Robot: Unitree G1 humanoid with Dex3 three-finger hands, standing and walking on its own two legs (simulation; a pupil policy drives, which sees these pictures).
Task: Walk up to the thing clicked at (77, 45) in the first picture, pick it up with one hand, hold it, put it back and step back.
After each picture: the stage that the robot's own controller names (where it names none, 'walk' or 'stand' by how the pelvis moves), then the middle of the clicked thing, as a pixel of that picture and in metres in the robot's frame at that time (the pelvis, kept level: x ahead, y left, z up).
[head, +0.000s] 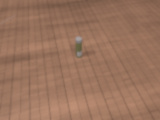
stand; (78, 47) +1.27 +0.06 -0.65
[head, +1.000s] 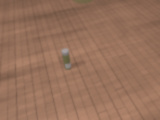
walk; (66, 59) +1.13 +0.26 -0.64
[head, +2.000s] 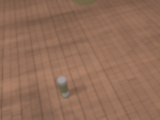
walk; (63, 87) +0.70 +0.25 -0.64
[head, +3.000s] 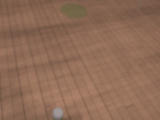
walk; (58, 119) +0.47 +0.14 -0.64
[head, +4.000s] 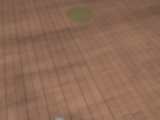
stand; out of the picture +0.42 +0.17 -0.65
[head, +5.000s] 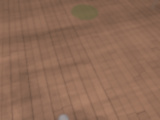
stand; out of the picture +0.43 +0.15 -0.65
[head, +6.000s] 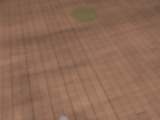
stand; out of the picture +0.43 +0.16 -0.66
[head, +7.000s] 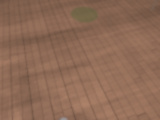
stand; out of the picture +0.42 +0.16 -0.66
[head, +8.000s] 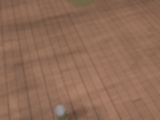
go down; (61, 115) +0.44 +0.16 -0.65
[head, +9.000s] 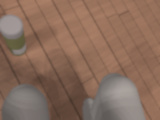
go down; (15, 39) +0.51 +0.19 -0.24
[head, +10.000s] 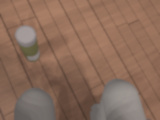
approach; (29, 46) +0.51 +0.17 -0.27
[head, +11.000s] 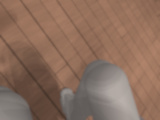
close in; out of the picture +0.51 +0.22 -0.17
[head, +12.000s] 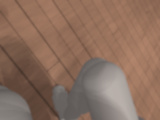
close; out of the picture +0.49 +0.23 -0.17
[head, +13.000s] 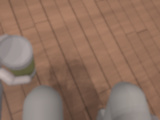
lift; (21, 64) +0.37 +0.21 -0.04
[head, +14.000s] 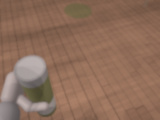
hold; (40, 91) +0.30 +0.15 +0.08
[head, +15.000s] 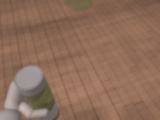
hold; (41, 98) +0.29 +0.15 +0.03
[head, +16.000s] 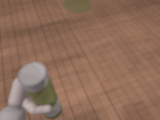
hold; (44, 95) +0.30 +0.14 +0.04
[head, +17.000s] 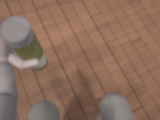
crouch; (29, 49) +0.45 +0.15 -0.03
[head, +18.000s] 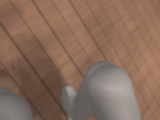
lower; out of the picture +0.48 +0.22 -0.16
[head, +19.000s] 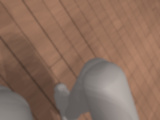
lower; out of the picture +0.47 +0.23 -0.18
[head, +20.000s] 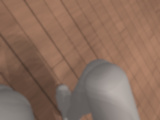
lower; out of the picture +0.45 +0.22 -0.18
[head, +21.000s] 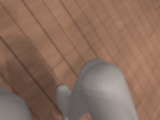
lower; out of the picture +0.47 +0.22 -0.17
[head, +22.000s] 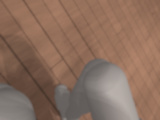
rest; out of the picture +0.45 +0.21 -0.18
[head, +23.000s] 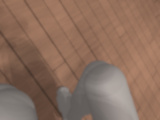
withdraw; out of the picture +0.47 +0.19 -0.19
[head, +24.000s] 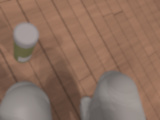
stand; (24, 46) +0.46 +0.16 -0.21
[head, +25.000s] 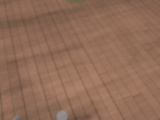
stand; out of the picture +0.39 +0.12 -0.56
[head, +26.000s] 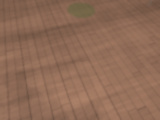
stand; out of the picture +0.39 +0.12 -0.60
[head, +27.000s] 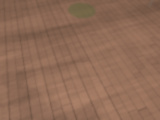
stand; out of the picture +0.38 +0.11 -0.60
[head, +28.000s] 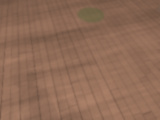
stand; out of the picture +0.40 +0.11 -0.65
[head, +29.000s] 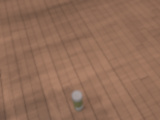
walk; (77, 101) +0.50 +0.08 -0.63
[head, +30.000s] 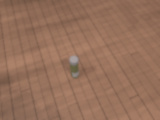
walk; (74, 67) +0.78 +0.09 -0.63
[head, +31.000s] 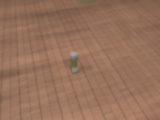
stand; (73, 63) +1.07 +0.14 -0.63
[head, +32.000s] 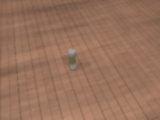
stand; (72, 60) +1.07 +0.14 -0.66
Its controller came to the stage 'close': yes
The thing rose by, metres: 0.69
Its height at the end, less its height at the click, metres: +0.00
